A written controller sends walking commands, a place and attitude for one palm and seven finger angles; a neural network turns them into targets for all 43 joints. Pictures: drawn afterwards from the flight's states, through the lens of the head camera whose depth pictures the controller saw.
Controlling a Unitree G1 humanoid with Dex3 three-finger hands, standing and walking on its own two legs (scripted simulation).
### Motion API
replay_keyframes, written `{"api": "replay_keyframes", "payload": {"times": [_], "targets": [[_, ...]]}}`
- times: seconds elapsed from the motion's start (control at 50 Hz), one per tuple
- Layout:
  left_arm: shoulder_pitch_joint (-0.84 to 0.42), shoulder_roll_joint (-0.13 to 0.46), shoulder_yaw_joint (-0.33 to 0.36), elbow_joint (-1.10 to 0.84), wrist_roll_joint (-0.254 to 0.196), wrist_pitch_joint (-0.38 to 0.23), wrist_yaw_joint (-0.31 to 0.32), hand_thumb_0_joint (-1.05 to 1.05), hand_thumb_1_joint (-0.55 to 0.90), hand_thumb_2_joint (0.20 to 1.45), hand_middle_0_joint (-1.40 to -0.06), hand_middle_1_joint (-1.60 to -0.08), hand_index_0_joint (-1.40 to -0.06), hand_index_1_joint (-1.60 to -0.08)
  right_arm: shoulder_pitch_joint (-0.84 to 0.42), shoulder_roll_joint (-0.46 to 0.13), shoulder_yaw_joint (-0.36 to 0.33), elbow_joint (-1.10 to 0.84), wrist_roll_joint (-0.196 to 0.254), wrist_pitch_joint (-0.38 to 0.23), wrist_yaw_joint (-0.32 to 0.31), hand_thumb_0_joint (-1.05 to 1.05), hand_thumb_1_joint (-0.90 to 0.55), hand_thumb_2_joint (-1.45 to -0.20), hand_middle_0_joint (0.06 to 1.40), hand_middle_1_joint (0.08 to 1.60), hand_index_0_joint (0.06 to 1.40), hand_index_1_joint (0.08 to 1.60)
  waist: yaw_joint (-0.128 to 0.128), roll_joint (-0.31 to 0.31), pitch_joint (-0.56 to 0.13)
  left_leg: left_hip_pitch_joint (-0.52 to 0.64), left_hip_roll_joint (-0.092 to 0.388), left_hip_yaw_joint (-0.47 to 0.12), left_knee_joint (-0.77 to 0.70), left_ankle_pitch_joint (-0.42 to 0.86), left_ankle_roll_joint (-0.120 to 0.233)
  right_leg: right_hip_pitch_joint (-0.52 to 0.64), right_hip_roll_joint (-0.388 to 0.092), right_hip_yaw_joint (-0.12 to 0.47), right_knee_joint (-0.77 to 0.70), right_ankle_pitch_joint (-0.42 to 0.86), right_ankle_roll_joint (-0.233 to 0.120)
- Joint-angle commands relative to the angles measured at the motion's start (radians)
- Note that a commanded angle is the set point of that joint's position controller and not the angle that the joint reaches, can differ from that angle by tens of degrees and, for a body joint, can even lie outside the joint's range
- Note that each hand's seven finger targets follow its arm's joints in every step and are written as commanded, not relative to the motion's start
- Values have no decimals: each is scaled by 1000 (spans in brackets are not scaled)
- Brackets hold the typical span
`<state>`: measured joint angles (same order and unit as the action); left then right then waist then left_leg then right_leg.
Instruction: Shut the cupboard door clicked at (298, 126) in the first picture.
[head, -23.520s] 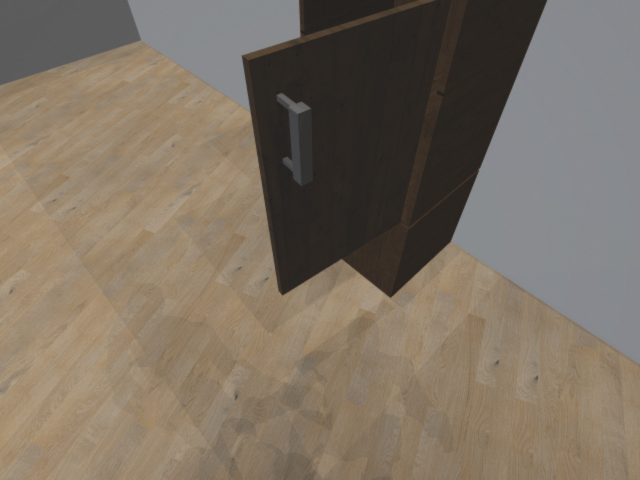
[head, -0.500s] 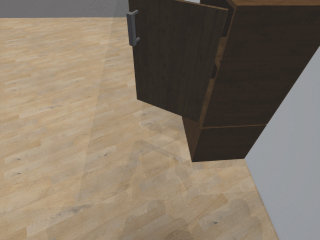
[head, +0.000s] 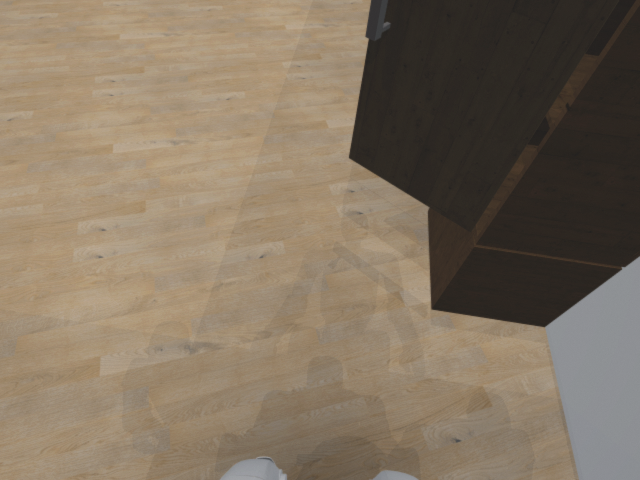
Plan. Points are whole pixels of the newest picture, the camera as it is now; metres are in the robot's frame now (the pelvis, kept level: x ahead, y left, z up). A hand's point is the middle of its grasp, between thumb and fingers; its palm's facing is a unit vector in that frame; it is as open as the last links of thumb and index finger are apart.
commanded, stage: walk to a spot facing it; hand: left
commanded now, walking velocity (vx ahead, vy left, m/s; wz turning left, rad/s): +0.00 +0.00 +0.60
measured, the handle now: out of the picture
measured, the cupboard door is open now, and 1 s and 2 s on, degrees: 58 58 58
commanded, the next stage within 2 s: turn to face it in 1.78 s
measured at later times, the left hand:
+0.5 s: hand out of the picture +0.04 +0.18 -0.13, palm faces +0.29 -0.90 -0.33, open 7.4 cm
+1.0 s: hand out of the picture -0.08 +0.16 -0.16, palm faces +0.63 -0.74 -0.24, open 7.4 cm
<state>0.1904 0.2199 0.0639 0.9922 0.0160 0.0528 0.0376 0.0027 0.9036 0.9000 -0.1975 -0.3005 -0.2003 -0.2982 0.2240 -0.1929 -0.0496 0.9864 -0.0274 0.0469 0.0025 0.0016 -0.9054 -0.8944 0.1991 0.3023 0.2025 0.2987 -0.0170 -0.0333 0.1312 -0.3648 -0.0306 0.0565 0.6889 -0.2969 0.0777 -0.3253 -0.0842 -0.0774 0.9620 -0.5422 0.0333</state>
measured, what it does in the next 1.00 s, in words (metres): steps on the spot, turning left: right foot, then left foot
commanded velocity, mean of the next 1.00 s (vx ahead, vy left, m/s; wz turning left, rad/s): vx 0.09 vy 0.00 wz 0.60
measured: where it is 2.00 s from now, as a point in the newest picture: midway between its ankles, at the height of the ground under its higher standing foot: (246, 430)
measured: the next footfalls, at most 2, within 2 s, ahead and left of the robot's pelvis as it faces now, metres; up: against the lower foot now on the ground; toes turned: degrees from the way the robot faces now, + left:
right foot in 0.44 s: +0.07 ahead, -0.16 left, +0.00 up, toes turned +19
left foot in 0.86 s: -0.01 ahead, +0.07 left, +0.00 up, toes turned +40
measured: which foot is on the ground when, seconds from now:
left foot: down 0.00-0.44, up 0.46-0.84, down 0.86-1.00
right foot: up 0.00-0.42, down 0.44-0.88, up 0.90-1.00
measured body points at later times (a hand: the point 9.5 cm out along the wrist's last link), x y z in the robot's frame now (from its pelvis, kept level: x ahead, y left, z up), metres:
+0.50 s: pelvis +0.01 -0.06 +0.01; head +0.07 -0.07 +0.46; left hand +0.02 +0.22 -0.11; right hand +0.14 -0.31 -0.14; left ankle +0.02 +0.06 -0.68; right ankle +0.04 -0.17 -0.72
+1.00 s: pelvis +0.03 -0.02 +0.01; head +0.05 +0.02 +0.46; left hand -0.12 +0.20 -0.15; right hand +0.27 -0.16 -0.11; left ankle -0.04 +0.04 -0.72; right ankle +0.08 -0.15 -0.65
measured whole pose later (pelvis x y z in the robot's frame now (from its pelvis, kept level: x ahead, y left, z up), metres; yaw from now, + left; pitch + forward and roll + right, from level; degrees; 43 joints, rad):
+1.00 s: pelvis +0.03 -0.02 +0.01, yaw +38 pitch +0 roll +1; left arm 0.28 0.26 0.08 0.96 0.03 0.05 -0.01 0.01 0.90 0.90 -0.20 -0.30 -0.20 -0.30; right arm 0.17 -0.21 -0.04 0.87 -0.03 0.00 0.02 0.00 -0.91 -0.89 0.20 0.30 0.20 0.30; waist 0.02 -0.06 0.08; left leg -0.23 -0.02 0.06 0.58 -0.35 0.04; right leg -0.44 -0.13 -0.07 1.10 -0.45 0.05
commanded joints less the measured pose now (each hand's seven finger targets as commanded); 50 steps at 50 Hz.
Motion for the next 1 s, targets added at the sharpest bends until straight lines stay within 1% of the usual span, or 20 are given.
{"api": "replay_keyframes", "payload": {"times": [0.0,0.1,0.26,0.3,0.36,0.38,0.4,0.42,0.44,0.46,0.5,0.58,0.66,0.78,0.82,0.84,0.86,0.88,0.94,0.98], "targets": [[-48,112,35,-114,11,-10,-8,0,900,900,-200,-300,-200,-300,66,-215,-43,-70,-8,-15,-31,0,-900,-900,200,300,200,300,-25,130,-75,78,291,-498,-460,-9,31,-215,-1,127,214,135,6],[1,106,39,-114,14,-19,-18,0,900,900,-200,-300,-200,-300,45,-209,-49,-82,1,-27,-33,0,-900,-900,200,300,200,300,-1,117,-178,191,214,-418,-443,62,10,-241,22,126,154,245,32],[-60,115,26,-167,13,-21,-16,0,900,900,-200,-300,-200,-300,64,-231,-68,-91,-5,-10,-21,0,-900,-900,200,300,200,300,-27,206,-174,206,192,-520,-411,79,71,-199,73,115,-78,153,36],[-47,111,22,-173,7,-21,-13,0,900,900,-200,-300,-200,-300,46,-234,-74,-102,-7,-4,-20,0,-900,-900,200,300,200,300,-24,212,-185,175,184,-542,-395,109,75,-123,93,110,-174,126,26],[61,133,26,-152,1,-27,-8,0,900,900,-200,-300,-200,-300,-16,-225,-77,-127,0,1,-17,0,-900,-900,200,300,200,300,30,192,-217,50,123,-518,-334,123,35,121,121,100,-434,219,10],[104,157,35,-141,1,-32,-4,0,900,900,-200,-300,-200,-300,-38,-199,-75,-138,9,4,-14,0,-900,-900,200,300,200,300,53,139,-204,-77,75,-465,-292,22,-10,255,81,116,-578,273,-2],[112,234,50,-152,15,-42,2,0,900,900,-200,-300,-200,-300,-13,-139,-71,-143,20,6,-8,0,-900,-900,200,300,200,300,51,-107,-209,-229,-40,-321,-77,-151,-87,345,-134,364,-742,121,-77],[51,269,47,-171,21,-40,7,0,900,900,-200,-300,-200,-300,-12,-130,-73,-150,11,1,-9,0,-900,-900,200,300,200,300,48,-239,-144,-290,-120,-161,249,-253,-128,212,-365,582,-803,100,-184],[-23,231,32,-187,10,-37,12,0,900,900,-200,-300,-200,-300,2,-171,-78,-139,-4,5,-1,0,-900,-900,200,300,200,300,2,-133,-102,-230,-48,-192,424,-237,-110,63,-353,477,-775,125,-199],[-97,207,27,-216,10,-37,14,0,900,900,-200,-300,-200,-300,61,-145,-77,-138,-5,12,9,0,-900,-900,200,300,200,300,-48,-52,-106,-203,-44,-172,487,-200,-108,22,-319,396,-749,157,-201],[-90,137,17,-200,4,-53,12,0,900,900,-200,-300,-200,-300,42,-147,-67,-114,-1,17,15,0,-900,-900,200,300,200,300,-49,-154,-100,-233,16,-128,534,-108,-130,123,-204,233,-650,490,-171],[48,150,26,-168,8,-63,13,0,900,900,-200,-300,-200,-300,-45,-112,-45,-147,8,15,22,0,-900,-900,200,300,200,300,10,-132,-133,-244,28,-58,408,-114,-148,302,-206,114,-548,869,-156],[144,171,38,-138,11,-60,10,0,900,900,-200,-300,-200,-300,-125,-97,-31,-166,9,15,22,0,-900,-900,200,300,200,300,57,-164,-145,-213,36,-12,257,-153,-140,386,-230,77,-508,989,-153],[153,193,53,-133,18,-60,-7,0,900,900,-200,-300,-200,-300,-129,-91,-20,-179,11,-6,25,0,-900,-900,200,300,200,300,54,-209,-159,-27,24,65,-28,-140,-97,323,-263,38,-484,778,-129],[120,192,52,-137,6,-63,-19,0,900,900,-200,-300,-200,-300,-4,-139,-31,-148,3,-26,24,0,-900,-900,200,300,200,300,-25,-92,-214,267,24,43,-256,-15,-63,150,-226,-49,-295,598,-69],[111,134,46,-166,-2,-61,-30,0,900,900,-200,-300,-200,-300,92,-259,-60,-124,-7,-37,17,0,-900,-900,200,300,200,300,-81,203,-270,491,248,-273,-329,28,31,-122,-108,-134,-42,251,0],[-1,98,19,-230,7,-64,-37,0,900,900,-200,-300,-200,-300,199,-332,-77,-97,-6,-35,8,0,-900,-900,200,300,200,300,-134,365,-244,588,417,-535,-366,169,140,-388,-10,-80,168,-107,26],[-85,124,20,-258,13,-59,-39,0,900,900,-200,-300,-200,-300,228,-314,-73,-75,-3,-32,1,0,-900,-900,200,300,200,300,-144,235,-176,527,447,-520,-385,131,184,-454,-49,18,220,-79,10],[-81,125,35,-212,16,-53,-52,0,900,900,-200,-300,-200,-300,57,-224,-41,-131,-4,-51,-13,0,-900,-900,200,300,200,300,-57,216,-26,243,304,-406,-451,-69,98,-378,-65,75,205,138,15],[-37,118,34,-189,16,-54,-64,0,900,900,-200,-300,-200,-300,42,-213,-37,-132,-1,-66,-16,0,-900,-900,200,300,200,300,-26,179,-45,249,266,-357,-462,-29,95,-363,-49,66,169,208,26]]}}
